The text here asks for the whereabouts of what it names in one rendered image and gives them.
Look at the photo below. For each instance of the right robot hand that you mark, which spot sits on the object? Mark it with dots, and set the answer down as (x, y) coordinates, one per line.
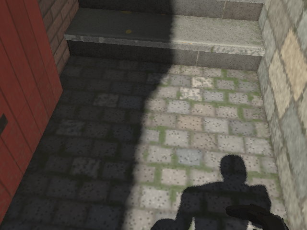
(257, 215)

